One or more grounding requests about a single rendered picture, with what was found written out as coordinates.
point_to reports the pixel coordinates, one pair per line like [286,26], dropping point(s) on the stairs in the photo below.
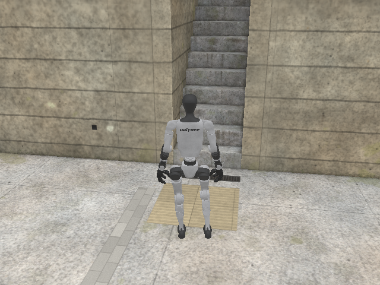
[216,75]

